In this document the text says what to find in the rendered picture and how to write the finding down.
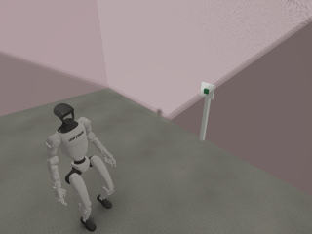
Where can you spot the robot right hand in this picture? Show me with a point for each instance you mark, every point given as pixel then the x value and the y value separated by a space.
pixel 59 194

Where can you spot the robot left upper arm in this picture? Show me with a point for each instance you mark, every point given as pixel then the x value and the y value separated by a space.
pixel 87 123

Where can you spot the robot right upper arm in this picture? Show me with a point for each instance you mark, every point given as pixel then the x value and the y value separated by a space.
pixel 52 143

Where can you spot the right robot foot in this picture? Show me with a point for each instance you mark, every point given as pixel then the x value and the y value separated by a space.
pixel 88 224

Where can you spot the robot foot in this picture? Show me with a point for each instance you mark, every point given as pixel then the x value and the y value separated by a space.
pixel 88 224
pixel 104 202

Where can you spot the robot right forearm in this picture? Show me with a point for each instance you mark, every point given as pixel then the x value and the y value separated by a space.
pixel 54 174

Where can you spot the left robot foot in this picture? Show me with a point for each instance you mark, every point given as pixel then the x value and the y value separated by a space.
pixel 104 202

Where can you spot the panel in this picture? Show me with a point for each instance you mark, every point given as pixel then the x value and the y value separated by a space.
pixel 207 103

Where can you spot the robot left hand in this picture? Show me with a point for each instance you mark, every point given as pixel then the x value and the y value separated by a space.
pixel 108 158

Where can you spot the robot left forearm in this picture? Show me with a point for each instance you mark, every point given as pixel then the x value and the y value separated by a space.
pixel 98 145

